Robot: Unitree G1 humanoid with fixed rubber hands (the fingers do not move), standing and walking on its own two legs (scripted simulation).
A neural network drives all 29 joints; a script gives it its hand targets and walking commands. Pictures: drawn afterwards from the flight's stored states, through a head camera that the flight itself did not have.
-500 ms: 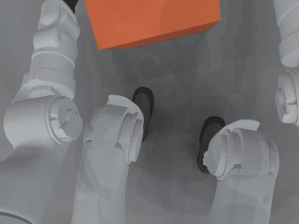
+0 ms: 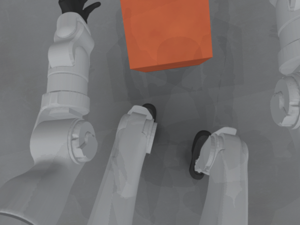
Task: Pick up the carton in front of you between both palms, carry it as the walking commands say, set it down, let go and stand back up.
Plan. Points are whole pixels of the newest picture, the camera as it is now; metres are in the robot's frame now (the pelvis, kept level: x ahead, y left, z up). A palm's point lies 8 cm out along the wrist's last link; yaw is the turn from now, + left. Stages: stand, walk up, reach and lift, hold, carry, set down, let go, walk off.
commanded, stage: set down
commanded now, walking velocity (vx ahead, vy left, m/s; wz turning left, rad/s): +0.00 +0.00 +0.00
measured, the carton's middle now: (167, 34) +0.53 +0.10 -0.34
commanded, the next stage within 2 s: let go in 0.52 s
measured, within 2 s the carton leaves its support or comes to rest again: neither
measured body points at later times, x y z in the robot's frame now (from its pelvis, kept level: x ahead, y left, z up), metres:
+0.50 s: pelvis +0.03 +0.00 +0.13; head +0.35 +0.00 +0.44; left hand +0.50 +0.28 +0.03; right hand +0.64 -0.09 +0.03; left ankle +0.14 +0.13 -0.43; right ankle +0.08 -0.12 -0.43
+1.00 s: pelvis +0.07 +0.02 +0.24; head +0.29 +0.01 +0.63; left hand +0.40 +0.26 +0.15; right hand +0.47 -0.15 +0.13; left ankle +0.14 +0.13 -0.43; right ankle +0.08 -0.12 -0.43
